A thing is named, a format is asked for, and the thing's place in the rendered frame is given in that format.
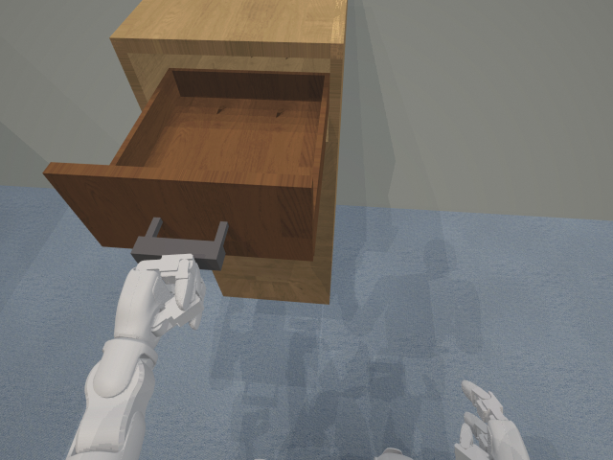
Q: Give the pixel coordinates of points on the cabinet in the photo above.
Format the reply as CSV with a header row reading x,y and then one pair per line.
x,y
255,35

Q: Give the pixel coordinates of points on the handle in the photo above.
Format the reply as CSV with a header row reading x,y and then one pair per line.
x,y
209,255

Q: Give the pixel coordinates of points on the robot right shin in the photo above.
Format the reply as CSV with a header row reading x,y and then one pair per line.
x,y
392,450

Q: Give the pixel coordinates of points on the right robot hand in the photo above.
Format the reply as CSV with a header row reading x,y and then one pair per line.
x,y
500,439

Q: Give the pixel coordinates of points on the left robot hand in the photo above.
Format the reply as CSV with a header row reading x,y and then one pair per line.
x,y
144,293

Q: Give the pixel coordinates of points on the robot left forearm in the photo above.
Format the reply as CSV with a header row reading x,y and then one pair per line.
x,y
117,392

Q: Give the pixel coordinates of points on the drawer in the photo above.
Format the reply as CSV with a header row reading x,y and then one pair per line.
x,y
212,145

